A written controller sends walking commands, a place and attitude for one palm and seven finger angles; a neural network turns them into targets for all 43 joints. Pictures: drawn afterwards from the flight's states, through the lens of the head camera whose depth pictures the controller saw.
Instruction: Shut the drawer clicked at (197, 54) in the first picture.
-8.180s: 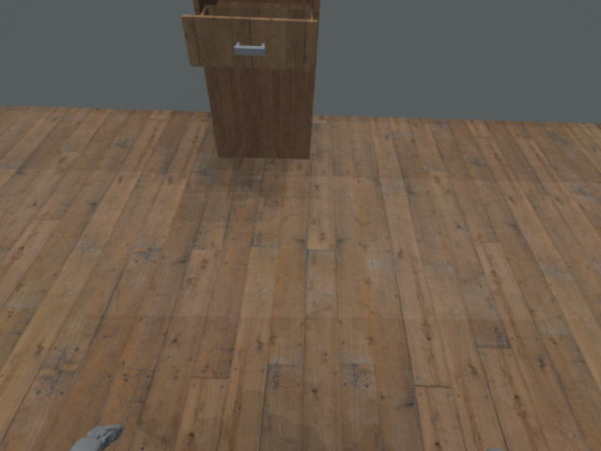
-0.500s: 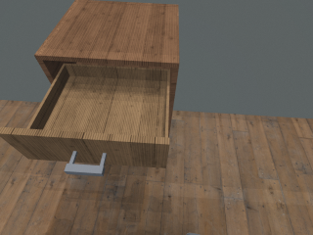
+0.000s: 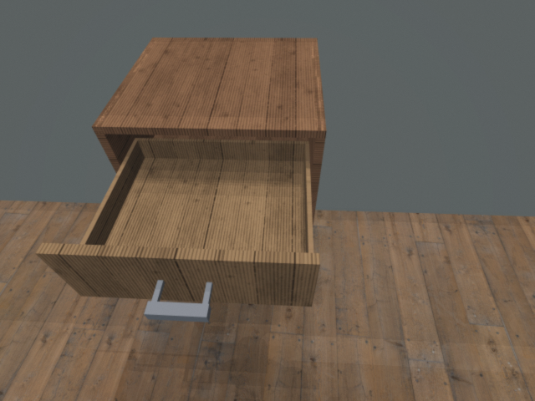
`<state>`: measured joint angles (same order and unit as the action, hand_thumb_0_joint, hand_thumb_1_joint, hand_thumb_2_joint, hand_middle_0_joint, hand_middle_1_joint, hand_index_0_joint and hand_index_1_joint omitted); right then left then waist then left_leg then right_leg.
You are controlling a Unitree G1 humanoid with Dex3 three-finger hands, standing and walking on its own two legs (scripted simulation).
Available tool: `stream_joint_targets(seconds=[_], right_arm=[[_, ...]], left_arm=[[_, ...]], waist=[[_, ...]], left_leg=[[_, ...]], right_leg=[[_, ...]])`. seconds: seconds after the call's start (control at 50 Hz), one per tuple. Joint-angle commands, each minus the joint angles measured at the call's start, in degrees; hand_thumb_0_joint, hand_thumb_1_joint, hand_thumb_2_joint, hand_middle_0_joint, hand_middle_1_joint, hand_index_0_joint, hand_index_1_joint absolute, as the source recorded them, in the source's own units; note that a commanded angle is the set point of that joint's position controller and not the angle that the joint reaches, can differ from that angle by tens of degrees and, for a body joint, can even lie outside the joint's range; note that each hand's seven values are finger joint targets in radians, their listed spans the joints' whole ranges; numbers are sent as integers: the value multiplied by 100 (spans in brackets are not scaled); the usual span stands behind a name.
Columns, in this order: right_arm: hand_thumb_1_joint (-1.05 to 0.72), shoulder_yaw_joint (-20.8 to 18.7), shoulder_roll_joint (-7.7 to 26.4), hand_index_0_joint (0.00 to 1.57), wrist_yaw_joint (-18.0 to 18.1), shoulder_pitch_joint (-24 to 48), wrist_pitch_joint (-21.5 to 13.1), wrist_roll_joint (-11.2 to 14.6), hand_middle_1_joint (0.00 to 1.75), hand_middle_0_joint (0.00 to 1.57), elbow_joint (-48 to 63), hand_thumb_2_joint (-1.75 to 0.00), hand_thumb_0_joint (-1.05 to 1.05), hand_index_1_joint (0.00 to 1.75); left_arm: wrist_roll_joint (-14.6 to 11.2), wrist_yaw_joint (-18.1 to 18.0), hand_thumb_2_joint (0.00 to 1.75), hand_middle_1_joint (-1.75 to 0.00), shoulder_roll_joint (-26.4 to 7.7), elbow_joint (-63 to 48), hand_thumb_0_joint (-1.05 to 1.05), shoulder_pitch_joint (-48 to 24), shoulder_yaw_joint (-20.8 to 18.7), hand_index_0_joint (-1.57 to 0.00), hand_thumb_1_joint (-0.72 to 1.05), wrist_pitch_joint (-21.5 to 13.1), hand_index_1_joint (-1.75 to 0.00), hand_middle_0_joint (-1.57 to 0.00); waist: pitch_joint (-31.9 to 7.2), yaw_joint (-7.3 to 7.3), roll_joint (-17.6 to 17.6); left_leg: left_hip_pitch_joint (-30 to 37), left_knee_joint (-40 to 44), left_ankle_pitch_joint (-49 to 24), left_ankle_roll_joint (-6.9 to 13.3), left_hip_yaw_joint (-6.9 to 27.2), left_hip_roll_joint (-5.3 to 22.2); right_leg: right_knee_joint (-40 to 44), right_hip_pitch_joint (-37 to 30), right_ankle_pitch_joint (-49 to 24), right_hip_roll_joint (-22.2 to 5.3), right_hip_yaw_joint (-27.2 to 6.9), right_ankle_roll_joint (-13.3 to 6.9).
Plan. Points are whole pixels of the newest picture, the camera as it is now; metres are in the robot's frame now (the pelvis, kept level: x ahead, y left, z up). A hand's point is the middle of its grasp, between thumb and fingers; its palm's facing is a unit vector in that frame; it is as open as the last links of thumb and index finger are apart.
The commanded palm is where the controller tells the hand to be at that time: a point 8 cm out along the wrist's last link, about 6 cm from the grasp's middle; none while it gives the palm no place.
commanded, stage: come to a stop and stand still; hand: left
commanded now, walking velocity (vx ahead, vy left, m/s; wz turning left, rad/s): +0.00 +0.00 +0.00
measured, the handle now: (181, 299) +0.28 +0.17 -0.04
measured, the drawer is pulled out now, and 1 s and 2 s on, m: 0.30 0.30 0.29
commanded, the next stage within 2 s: look again from close up in 0.70 s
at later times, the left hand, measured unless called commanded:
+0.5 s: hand out of the picture +0.06 +0.15 -0.16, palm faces -0.01 -0.97 -0.24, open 7.4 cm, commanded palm none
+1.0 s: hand out of the picture +0.03 +0.12 -0.16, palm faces -0.01 -0.97 -0.23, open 7.4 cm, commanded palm none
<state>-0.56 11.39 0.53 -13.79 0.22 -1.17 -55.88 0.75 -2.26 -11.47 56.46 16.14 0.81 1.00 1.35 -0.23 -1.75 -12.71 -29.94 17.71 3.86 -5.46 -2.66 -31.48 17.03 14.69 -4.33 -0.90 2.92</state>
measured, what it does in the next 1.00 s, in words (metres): shifts its weight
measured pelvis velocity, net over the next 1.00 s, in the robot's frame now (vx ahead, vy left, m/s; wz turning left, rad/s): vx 0.01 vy -0.06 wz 0.00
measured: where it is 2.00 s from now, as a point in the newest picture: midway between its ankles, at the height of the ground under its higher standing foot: outside the picture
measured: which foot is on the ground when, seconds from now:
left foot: down 0.00-1.00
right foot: down 0.00-1.00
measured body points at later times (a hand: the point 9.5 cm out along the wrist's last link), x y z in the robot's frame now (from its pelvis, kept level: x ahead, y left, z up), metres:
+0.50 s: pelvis +0.02 -0.04 +0.01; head +0.03 -0.05 +0.46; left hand +0.06 +0.20 -0.14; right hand +0.04 -0.27 -0.16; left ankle -0.02 +0.07 -0.73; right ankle +0.02 -0.16 -0.73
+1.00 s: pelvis +0.01 -0.06 +0.01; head +0.03 -0.07 +0.46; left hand +0.03 +0.17 -0.14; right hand +0.01 -0.28 -0.16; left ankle -0.02 +0.07 -0.73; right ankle +0.02 -0.16 -0.73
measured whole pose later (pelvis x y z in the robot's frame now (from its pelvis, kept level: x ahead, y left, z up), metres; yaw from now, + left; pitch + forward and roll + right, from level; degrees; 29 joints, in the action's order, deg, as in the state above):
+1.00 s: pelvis +0.01 -0.06 +0.01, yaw +0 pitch +0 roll +1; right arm -0.2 9.7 1.1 -15.3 -0.6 -0.5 -65.7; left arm 0.7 -2.3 -9.6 61.6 14.9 1.4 -0.3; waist 2.5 0.5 -0.7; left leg -8.1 -24.0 15.4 -1.1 -3.4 1.7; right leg -27.0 12.8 13.9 0.1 1.6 -1.5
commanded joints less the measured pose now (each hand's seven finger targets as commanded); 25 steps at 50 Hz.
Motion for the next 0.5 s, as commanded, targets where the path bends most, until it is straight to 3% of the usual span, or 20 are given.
stream_joint_targets(seconds=[0.0,0.1,0.2,0.3,0.48], right_arm=[[-90,-177,769,20,35,-104,-131,33,30,20,189,-90,0,30],[-90,-152,676,20,50,-121,-148,50,30,20,-13,-90,0,30],[-90,-136,595,20,65,-170,-152,60,30,20,-194,-90,0,30],[-90,-124,552,20,75,-209,-159,66,30,20,-348,-90,0,30],[-90,-99,504,20,72,-245,-135,72,30,20,-547,-90,0,30]], left_arm=[[29,-63,90,-30,-605,-210,0,108,-132,-20,90,-110,-30,-20],[20,-80,90,-30,-627,-86,0,144,-126,-20,90,-139,-30,-20],[18,-88,90,-30,-624,5,0,112,-127,-20,90,-178,-30,-20],[15,-85,90,-30,-618,72,0,106,-127,-20,90,-199,-30,-20],[15,-80,90,-30,-620,162,0,57,-118,-20,90,-224,-30,-20]], waist=[[-87,46,159],[-136,43,53],[-102,58,166],[-144,55,43],[40,61,279]], left_leg=[[227,869,-1566,-125,1051,951],[409,771,-1908,-151,913,879],[478,693,-1969,-172,812,845],[554,709,-1911,-189,759,849],[513,795,-1366,-230,704,845]], right_leg=[[249,-40,-618,-72,-100,-329],[336,-197,-998,-159,-162,-350],[432,-276,-1360,-238,-228,-397],[527,-363,-1459,-266,-266,-425],[772,-323,-1290,-300,-378,-465]])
